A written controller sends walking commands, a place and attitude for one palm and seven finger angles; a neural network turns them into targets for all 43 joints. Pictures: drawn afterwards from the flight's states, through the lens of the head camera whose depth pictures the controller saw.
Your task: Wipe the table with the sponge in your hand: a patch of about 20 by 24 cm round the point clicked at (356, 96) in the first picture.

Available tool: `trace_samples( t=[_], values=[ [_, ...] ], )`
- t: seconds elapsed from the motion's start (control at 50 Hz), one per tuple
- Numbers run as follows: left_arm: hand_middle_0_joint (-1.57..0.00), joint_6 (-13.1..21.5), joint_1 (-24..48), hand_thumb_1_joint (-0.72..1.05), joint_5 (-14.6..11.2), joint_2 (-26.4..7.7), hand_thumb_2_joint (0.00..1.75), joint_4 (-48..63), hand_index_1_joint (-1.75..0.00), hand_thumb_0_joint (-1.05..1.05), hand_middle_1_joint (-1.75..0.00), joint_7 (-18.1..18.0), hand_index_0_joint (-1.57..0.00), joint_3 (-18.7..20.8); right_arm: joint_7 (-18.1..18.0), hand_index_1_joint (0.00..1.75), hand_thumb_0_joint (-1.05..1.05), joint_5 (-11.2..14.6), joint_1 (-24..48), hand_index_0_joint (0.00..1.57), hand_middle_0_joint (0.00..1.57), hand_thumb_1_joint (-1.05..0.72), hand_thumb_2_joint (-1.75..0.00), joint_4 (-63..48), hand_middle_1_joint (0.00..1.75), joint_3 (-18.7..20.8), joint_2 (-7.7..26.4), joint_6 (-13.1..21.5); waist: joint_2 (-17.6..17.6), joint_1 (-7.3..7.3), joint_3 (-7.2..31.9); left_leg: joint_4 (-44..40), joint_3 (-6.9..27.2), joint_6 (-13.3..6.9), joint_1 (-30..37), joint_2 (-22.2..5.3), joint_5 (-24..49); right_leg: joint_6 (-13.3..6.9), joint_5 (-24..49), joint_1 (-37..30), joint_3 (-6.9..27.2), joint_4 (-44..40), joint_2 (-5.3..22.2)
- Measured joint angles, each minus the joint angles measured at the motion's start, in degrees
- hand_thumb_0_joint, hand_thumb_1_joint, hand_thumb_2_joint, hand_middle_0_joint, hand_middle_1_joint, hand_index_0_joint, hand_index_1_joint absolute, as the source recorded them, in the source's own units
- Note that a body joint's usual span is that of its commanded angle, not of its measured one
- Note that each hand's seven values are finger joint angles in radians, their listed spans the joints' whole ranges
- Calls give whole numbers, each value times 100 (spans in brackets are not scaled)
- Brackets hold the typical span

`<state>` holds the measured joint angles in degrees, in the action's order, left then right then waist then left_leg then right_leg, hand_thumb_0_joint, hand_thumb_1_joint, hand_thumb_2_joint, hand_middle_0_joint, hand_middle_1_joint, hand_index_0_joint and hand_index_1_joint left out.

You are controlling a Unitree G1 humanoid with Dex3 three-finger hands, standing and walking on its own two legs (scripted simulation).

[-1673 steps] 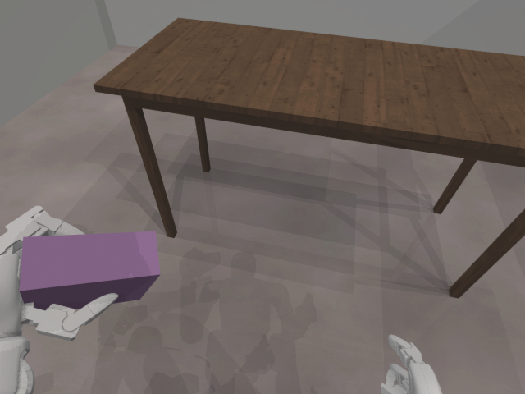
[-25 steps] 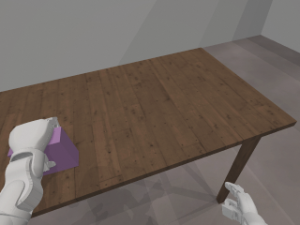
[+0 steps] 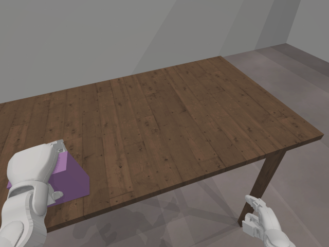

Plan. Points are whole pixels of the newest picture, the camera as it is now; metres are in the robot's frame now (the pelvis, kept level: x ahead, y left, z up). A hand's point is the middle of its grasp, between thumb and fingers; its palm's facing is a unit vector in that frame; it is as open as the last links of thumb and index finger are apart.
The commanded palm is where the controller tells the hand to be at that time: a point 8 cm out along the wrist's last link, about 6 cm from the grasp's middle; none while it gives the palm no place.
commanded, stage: lift the sponge slowly off the table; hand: left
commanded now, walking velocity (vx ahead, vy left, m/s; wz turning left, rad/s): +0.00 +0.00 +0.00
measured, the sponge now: (58, 185) +0.22 +0.30 +0.06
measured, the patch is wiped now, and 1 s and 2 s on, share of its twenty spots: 0.95 0.95 0.95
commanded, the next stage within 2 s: none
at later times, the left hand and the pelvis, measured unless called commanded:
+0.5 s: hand (51, 177) +0.21 +0.29 +0.11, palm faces +0.06 -0.10 -0.99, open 9.5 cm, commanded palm +0.18 +0.28 +0.19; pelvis -0.01 -0.01 +0.00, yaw +1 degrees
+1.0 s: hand (46, 169) +0.21 +0.28 +0.14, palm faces +0.09 -0.07 -0.99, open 9.5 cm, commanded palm +0.18 +0.28 +0.22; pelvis -0.02 -0.02 +0.00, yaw +1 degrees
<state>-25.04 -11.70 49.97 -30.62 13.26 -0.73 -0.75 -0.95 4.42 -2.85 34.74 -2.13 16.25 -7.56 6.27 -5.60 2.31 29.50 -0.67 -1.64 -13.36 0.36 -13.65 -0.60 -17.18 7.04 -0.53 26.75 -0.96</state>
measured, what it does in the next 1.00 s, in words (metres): stands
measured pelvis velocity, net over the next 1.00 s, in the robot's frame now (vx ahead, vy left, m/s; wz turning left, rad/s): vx -0.02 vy -0.02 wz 0.02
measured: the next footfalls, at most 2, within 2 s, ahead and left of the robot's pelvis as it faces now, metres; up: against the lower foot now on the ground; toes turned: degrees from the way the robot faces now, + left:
none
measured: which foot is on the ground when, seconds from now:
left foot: down 0.00-1.00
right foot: down 0.00-1.00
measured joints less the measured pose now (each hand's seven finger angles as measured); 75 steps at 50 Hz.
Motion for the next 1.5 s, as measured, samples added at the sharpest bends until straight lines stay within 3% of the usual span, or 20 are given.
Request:
trace_samples(
  t=[0.3,0.48,0.64,0.88,1.06,1.5],
  values=[
    [-74,-13,-75,-47,-111,-68,108,268,-143,1,-142,204,-78,-54,-91,30,2,-65,-31,20,20,-91,-90,-7,29,8,-4,142,18,-86,-83,-9,44,42,94,-23,24,-49,0,-94,-37,14,-30],
    [-77,24,470,-48,-127,-105,108,-183,-140,-1,-140,328,-80,-208,-206,30,2,-82,74,20,20,-91,-90,133,29,-73,-57,231,12,-176,-210,-135,127,90,195,-36,146,-102,80,-203,-114,-84,-53],
    [-78,162,474,-49,-183,-161,108,-80,-139,-1,-139,373,-81,-152,-179,30,2,-120,114,20,20,-90,-90,138,30,-80,-77,278,35,-166,-213,-215,132,129,278,-76,200,-139,138,-278,-111,-162,-95],
    [-78,26,809,-49,-266,-356,108,-268,-139,-1,-139,588,-81,-71,-250,30,2,-83,171,20,20,-90,-90,191,30,-72,32,266,67,-199,-228,-282,175,165,299,-96,298,-176,192,-281,-149,-167,-120],
    [-78,219,1097,-49,-286,-375,108,-318,-139,-1,-139,683,-81,-82,-272,30,2,-95,159,20,20,-91,-90,206,29,-65,14,354,75,-176,-259,-341,173,170,316,-98,365,-181,250,-282,-143,-203,-123],
    [-78,-162,1694,-49,-376,-372,108,-129,-139,-1,-139,844,-81,-246,-235,30,2,-45,241,20,20,-91,-90,164,30,-150,-17,326,116,-226,-221,-430,123,123,259,-33,441,-130,275,-166,-93,-178,-54]
  ],
)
